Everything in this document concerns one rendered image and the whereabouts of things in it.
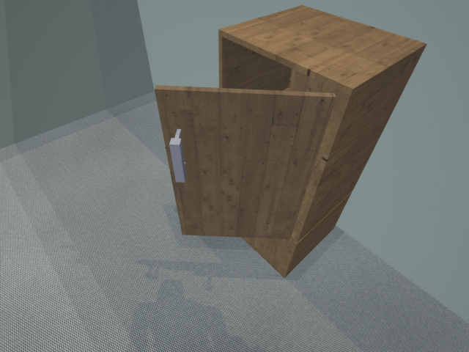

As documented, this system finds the handle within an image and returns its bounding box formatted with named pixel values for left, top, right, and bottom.
left=169, top=129, right=186, bottom=183

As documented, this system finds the cupboard door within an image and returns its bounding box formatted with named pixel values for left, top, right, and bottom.
left=155, top=85, right=336, bottom=239

